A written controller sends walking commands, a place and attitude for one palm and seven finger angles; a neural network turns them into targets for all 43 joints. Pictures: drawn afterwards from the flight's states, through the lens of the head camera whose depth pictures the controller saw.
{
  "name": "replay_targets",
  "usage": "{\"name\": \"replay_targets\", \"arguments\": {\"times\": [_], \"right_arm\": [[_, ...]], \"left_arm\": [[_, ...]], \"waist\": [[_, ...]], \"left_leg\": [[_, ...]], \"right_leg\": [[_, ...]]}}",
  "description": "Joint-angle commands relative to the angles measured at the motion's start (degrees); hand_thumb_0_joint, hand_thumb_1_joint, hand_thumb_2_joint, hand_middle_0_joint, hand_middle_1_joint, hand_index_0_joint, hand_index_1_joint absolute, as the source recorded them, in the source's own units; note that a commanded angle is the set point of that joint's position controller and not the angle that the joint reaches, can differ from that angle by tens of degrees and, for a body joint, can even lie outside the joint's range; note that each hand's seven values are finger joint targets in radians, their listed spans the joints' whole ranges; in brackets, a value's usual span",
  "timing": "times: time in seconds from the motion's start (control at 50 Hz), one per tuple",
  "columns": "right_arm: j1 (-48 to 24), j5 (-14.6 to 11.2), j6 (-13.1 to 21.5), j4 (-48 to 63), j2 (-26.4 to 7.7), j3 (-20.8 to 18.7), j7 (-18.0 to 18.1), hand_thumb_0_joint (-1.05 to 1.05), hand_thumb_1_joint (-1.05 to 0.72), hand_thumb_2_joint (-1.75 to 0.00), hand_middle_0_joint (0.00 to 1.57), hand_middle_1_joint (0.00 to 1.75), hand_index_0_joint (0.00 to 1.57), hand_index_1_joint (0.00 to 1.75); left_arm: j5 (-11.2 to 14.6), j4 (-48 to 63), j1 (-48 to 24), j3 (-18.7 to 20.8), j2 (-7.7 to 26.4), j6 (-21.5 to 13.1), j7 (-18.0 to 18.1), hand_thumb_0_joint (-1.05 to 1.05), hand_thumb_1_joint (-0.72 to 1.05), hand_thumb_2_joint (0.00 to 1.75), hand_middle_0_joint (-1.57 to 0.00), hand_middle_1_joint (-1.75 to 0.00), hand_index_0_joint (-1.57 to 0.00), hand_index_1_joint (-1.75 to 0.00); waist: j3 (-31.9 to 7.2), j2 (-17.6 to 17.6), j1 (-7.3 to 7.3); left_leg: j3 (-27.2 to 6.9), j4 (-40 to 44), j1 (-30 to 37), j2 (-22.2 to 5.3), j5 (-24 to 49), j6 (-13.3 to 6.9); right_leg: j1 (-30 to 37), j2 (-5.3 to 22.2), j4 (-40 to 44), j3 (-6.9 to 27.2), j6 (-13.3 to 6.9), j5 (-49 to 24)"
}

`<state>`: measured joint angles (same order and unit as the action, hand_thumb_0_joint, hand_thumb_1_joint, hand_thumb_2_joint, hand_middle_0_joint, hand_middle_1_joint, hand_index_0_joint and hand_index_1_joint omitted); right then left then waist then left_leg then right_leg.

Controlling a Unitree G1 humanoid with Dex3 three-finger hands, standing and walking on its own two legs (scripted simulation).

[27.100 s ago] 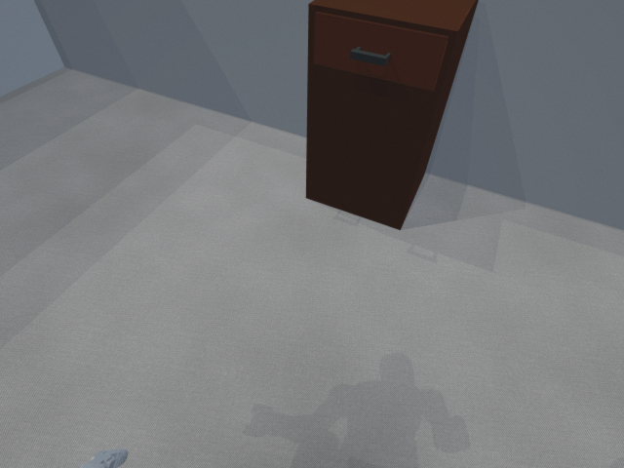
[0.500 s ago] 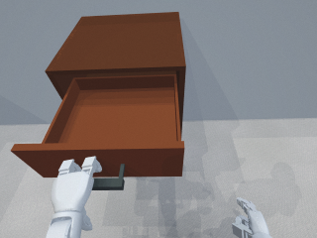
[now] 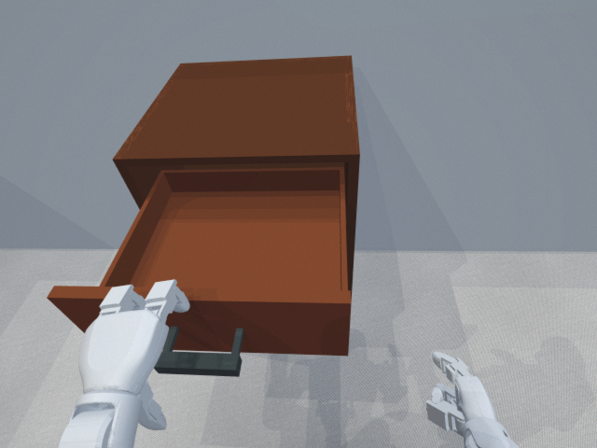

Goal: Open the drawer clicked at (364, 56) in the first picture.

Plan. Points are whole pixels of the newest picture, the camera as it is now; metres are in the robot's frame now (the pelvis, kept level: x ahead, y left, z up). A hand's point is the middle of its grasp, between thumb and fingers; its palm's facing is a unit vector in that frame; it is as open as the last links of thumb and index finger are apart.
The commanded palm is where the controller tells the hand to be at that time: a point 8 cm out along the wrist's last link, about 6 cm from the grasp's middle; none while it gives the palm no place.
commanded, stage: lift the hand off the handle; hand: left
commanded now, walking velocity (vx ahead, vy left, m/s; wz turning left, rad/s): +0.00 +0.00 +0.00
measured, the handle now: (202, 348) +0.25 +0.19 -0.02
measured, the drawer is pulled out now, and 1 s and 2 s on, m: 0.30 0.30 0.30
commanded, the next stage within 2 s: draw the hand back to the body in 0.60 s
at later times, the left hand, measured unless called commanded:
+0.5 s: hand (138, 318) +0.21 +0.21 +0.13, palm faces +0.16 -0.12 -0.98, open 13.9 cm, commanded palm +0.17 +0.21 +0.18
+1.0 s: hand (108, 335) +0.19 +0.24 +0.13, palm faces +0.12 -0.10 -0.99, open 13.9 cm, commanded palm +0.15 +0.24 +0.19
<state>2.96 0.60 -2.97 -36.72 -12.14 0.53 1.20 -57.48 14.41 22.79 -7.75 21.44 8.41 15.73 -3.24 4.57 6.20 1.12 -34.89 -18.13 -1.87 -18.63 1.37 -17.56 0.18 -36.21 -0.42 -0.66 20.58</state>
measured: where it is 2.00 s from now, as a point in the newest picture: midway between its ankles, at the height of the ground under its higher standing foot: outside the picture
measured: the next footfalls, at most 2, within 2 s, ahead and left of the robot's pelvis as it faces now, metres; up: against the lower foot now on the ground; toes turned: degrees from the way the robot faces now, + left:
none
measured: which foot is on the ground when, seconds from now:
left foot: down 0.00-1.00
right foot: down 0.00-1.00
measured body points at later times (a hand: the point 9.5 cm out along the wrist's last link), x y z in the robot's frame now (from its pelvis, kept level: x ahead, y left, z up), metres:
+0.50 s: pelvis +0.00 +0.01 +0.01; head -0.01 -0.05 +0.46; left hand +0.20 +0.22 +0.18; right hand +0.24 -0.18 -0.08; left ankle -0.01 +0.14 -0.73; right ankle -0.02 -0.11 -0.73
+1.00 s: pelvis -0.01 +0.00 +0.01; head -0.02 -0.04 +0.46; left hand +0.18 +0.24 +0.18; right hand +0.23 -0.18 -0.08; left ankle -0.01 +0.14 -0.73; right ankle -0.02 -0.11 -0.73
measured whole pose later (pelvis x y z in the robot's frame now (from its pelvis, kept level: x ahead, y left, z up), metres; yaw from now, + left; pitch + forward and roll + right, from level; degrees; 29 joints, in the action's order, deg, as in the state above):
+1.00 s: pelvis -0.01 +0.00 +0.01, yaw +1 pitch -3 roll +0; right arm 2.2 -1.0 -4.8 -36.8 -13.9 1.8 0.2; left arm -51.2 24.8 21.2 -1.5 27.3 8.8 3.9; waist 0.3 6.5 6.6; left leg 0.7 -25.8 -9.6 -1.6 -13.5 1.1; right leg -8.4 0.3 -26.2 -1.0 -0.3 15.2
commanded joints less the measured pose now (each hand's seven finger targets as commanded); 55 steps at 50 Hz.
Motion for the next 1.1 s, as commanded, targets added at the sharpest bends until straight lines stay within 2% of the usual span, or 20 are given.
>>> {"name": "replay_targets", "arguments": {"times": [0.0,0.1,0.18,0.2,0.28,0.3,0.32,0.38,0.4,0.48,0.5,0.52,0.58,0.6,0.68,0.7,0.78,0.8,0.86,1.08], "right_arm": [[-9.9,0.1,2.5,10.0,-5.0,-0.8,-0.2,0.00,-0.90,-0.90,0.20,0.30,0.20,0.30],[-10.2,-0.3,2.2,10.8,-5.0,-0.5,-0.6,0.00,-0.90,-0.90,0.20,0.30,0.20,0.30],[-11.7,-0.6,1.9,10.5,-5.8,-0.7,-0.2,0.00,-0.90,-0.90,0.20,0.30,0.20,0.30],[-10.5,-0.2,2.1,11.1,-5.0,-0.1,-0.7,0.00,-0.90,-0.90,0.20,0.30,0.20,0.30],[-12.5,-0.9,1.5,10.3,-5.6,-0.5,-0.7,0.00,-0.90,-0.90,0.20,0.30,0.20,0.30],[-11.0,-0.6,1.7,10.9,-5.0,-0.2,-1.0,0.00,-0.90,-0.90,0.20,0.30,0.20,0.30],[-11.9,-0.8,1.4,9.6,-5.1,-0.5,-0.9,0.00,-0.90,-0.90,0.20,0.30,0.20,0.30],[-13.7,-1.6,1.4,11.1,-5.7,-0.5,-1.3,0.00,-0.90,-0.90,0.20,0.30,0.20,0.30],[-12.1,-1.2,1.4,11.4,-5.1,0.0,-1.8,0.00,-0.90,-0.90,0.20,0.30,0.20,0.30],[-14.8,-2.1,0.6,11.3,-6.0,-0.1,-1.9,0.00,-0.90,-0.90,0.20,0.30,0.20,0.30],[-13.1,-1.6,0.7,11.5,-5.3,0.4,-2.3,0.00,-0.90,-0.90,0.20,0.30,0.20,0.30],[-13.5,-1.9,0.5,10.5,-5.3,0.2,-2.2,0.00,-0.90,-0.90,0.20,0.30,0.20,0.30],[-14.3,-2.5,0.2,11.2,-6.3,0.2,-2.2,0.00,-0.90,-0.90,0.20,0.30,0.20,0.30],[-13.2,-1.9,0.3,12.0,-5.7,0.6,-2.6,0.00,-0.90,-0.90,0.20,0.30,0.20,0.30],[-13.9,-2.0,0.7,12.1,-6.5,0.2,-1.8,0.00,-0.90,-0.90,0.20,0.30,0.20,0.30],[-12.2,-1.2,1.2,12.4,-5.7,0.5,-2.0,0.00,-0.90,-0.90,0.20,0.30,0.20,0.30],[-12.9,-1.4,1.4,10.7,-6.4,0.0,-1.1,0.00,-0.90,-0.90,0.20,0.30,0.20,0.30],[-11.5,-0.8,1.6,11.0,-5.6,0.4,-1.5,0.00,-0.90,-0.90,0.20,0.30,0.20,0.30],[-12.1,-1.2,1.3,10.0,-5.9,-0.3,-1.2,0.00,-0.90,-0.90,0.20,0.30,0.20,0.30],[-12.8,-2.0,2.1,12.0,-7.2,-0.3,-0.4,0.00,-0.90,-0.90,0.20,0.30,0.20,0.30]], "left_arm": [[0.0,13.9,-7.5,6.6,8.1,0.6,0.0,0.00,-0.50,0.30,-0.30,-1.20,-0.30,-1.20],[1.3,17.5,-6.3,5.3,7.5,0.9,-3.4,0.00,-0.50,0.30,-0.30,-1.20,-0.30,-1.20],[2.2,19.6,-8.1,10.5,12.9,0.4,-4.4,0.00,-0.50,0.30,-0.30,-1.20,-0.30,-1.20],[1.3,20.8,-7.9,7.1,9.4,0.2,-4.9,0.00,-0.50,0.30,-0.30,-1.20,-0.30,-1.20],[2.5,21.2,-11.6,9.6,11.9,0.5,-5.5,0.00,-0.50,0.30,-0.30,-1.20,-0.30,-1.20],[1.8,21.4,-11.1,7.3,9.7,0.9,-5.8,0.00,-0.50,0.30,-0.30,-1.20,-0.30,-1.20],[2.3,19.7,-11.4,9.9,12.6,0.8,-6.0,0.00,-0.50,0.30,-0.30,-1.20,-0.30,-1.20],[3.7,23.6,-10.2,10.4,12.6,1.9,-6.8,0.00,-0.50,0.30,-0.30,-1.20,-0.30,-1.20],[3.0,24.2,-10.0,7.1,9.6,2.2,-7.5,0.00,-0.50,0.30,-0.30,-1.20,-0.30,-1.20],[5.1,25.6,-11.4,11.0,13.9,3.7,-9.1,0.00,-0.50,0.30,-0.30,-1.20,-0.30,-1.20],[3.9,24.1,-9.6,8.4,11.0,4.0,-9.7,0.00,-0.50,0.30,-0.30,-1.20,-0.30,-1.20],[4.7,20.7,-8.0,9.5,12.0,4.0,-10.1,0.00,-0.50,0.30,-0.30,-1.20,-0.30,-1.20],[6.1,22.4,-6.7,11.7,13.3,3.9,-10.8,0.00,-0.50,0.30,-0.30,-1.20,-0.30,-1.20],[5.0,23.8,-7.3,8.3,10.3,3.9,-11.3,0.00,-0.50,0.30,-0.30,-1.20,-0.30,-1.20],[5.7,27.7,-10.7,11.0,13.8,1.5,-10.3,0.00,-0.50,0.30,-0.30,-1.20,-0.30,-1.20],[4.3,28.0,-10.6,8.8,11.4,0.8,-10.1,0.00,-0.50,0.30,-0.30,-1.20,-0.30,-1.20],[4.5,25.2,-9.8,15.3,16.8,-0.7,-8.3,0.00,-0.50,0.30,-0.30,-1.20,-0.30,-1.20],[3.4,25.1,-9.8,12.1,13.5,-0.7,-8.3,0.00,-0.50,0.30,-0.30,-1.20,-0.30,-1.20],[4.7,21.5,-9.3,12.6,13.8,-0.7,-8.5,0.00,-0.50,0.30,-0.30,-1.20,-0.30,-1.20],[8.4,25.0,-4.7,17.5,17.8,-1.6,-10.7,0.00,-0.50,0.30,-0.30,-1.20,-0.30,-1.20]], "waist": [[-7.3,-3.5,-0.30],[-7.5,-3.5,0.19],[-6.8,-3.0,0.26],[-7.6,-3.1,0.66],[-5.7,-0.9,0.11],[-7.4,-2.3,0.84],[-5.3,-3.2,0.47],[-7.1,-0.3,0.88],[-8.8,-1.8,1.27],[-5.4,-1.7,0.68],[-6.1,-3.0,1.17],[-2.9,-4.5,0.56],[-2.8,-3.5,0.60],[-4.9,-3.7,1.14],[-5.1,-1.8,0.10],[-7.0,-1.8,0.90],[-3.9,-1.1,0.61],[-5.8,-0.9,1.20],[-2.6,-1.7,0.57],[-3.6,-1.1,0.62]], "left_leg": [[1.1,4.2,7.2,2.9,15.4,-2.4],[1.2,5.9,8.8,2.8,16.3,-2.7],[1.0,7.0,9.9,2.3,16.5,-2.2],[1.0,6.9,9.9,2.6,17.4,-2.6],[0.5,8.6,11.0,1.9,16.9,-2.0],[0.7,8.7,11.1,2.2,17.4,-2.5],[0.5,9.6,11.4,2.1,17.8,-2.1],[0.4,9.8,11.7,1.6,19.2,-1.9],[0.7,9.7,11.9,2.1,20.4,-2.3],[0.6,10.9,11.4,1.4,18.3,-1.9],[0.9,10.7,11.3,1.8,19.3,-2.3],[0.7,11.7,11.0,1.7,18.4,-2.0],[0.9,11.6,10.1,1.3,16.3,-1.8],[1.1,11.4,10.6,1.8,17.0,-2.2],[0.8,11.0,11.5,1.4,15.2,-2.0],[0.9,10.7,12.1,1.8,16.1,-2.5],[0.3,10.8,11.9,1.4,14.5,-1.8],[0.6,10.6,12.1,1.8,15.5,-2.0],[0.5,11.5,12.1,1.9,14.7,-1.8],[0.3,11.6,10.9,1.1,13.8,-1.8]], "right_leg": [[2.5,-1.1,7.9,0.8,-0.4,-18.7],[4.8,-0.8,9.3,-0.1,-0.3,-18.5],[6.6,-0.9,10.6,0.7,-0.5,-19.8],[6.4,-0.5,10.3,-0.3,-0.4,-19.1],[7.0,-1.0,11.8,0.3,-0.8,-18.5],[7.4,-0.6,11.6,-0.7,-0.5,-17.2],[7.9,-1.1,12.5,0.1,-0.7,-18.0],[9.9,-0.9,11.7,-0.1,-0.8,-20.4],[10.2,-0.6,11.4,-1.0,-0.6,-20.3],[10.6,-0.8,12.7,-0.1,-0.5,-19.9],[10.5,-0.6,12.5,-0.9,-0.4,-19.1],[10.0,-1.0,13.4,-0.5,-0.3,-18.8],[10.3,-0.9,13.3,-0.1,-0.3,-17.9],[10.6,-0.5,13.2,-0.9,-0.2,-17.4],[9.3,-0.7,14.1,0.2,-0.3,-16.0],[9.5,-0.3,13.9,-0.6,-0.4,-15.3],[8.4,-0.7,15.1,1.2,-0.8,-14.8],[8.7,-0.2,14.5,-0.1,-0.7,-14.4],[7.3,-0.5,15.6,0.4,-0.5,-13.6],[8.7,-0.3,15.0,0.0,-0.3,-14.0]]}}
